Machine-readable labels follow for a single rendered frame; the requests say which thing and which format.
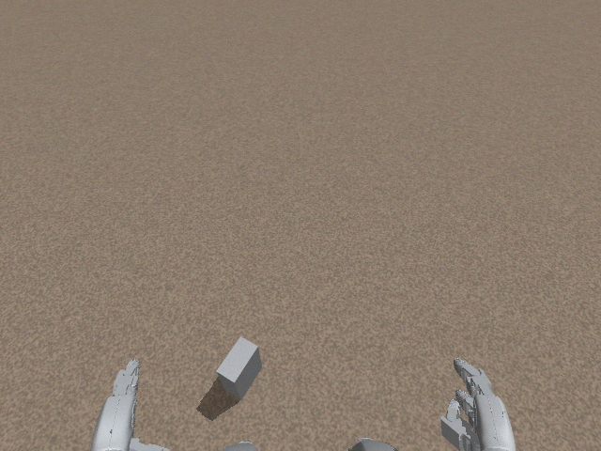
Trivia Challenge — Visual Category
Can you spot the carton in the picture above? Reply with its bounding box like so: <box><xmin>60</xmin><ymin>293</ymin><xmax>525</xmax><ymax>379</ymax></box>
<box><xmin>216</xmin><ymin>337</ymin><xmax>262</xmax><ymax>400</ymax></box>

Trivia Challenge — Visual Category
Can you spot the right robot hand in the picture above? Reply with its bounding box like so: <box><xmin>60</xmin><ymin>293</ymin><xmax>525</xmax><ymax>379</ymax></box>
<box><xmin>440</xmin><ymin>358</ymin><xmax>516</xmax><ymax>451</ymax></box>

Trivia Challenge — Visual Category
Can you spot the left robot hand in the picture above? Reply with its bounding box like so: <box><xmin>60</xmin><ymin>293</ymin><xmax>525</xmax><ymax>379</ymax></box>
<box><xmin>90</xmin><ymin>358</ymin><xmax>170</xmax><ymax>451</ymax></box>

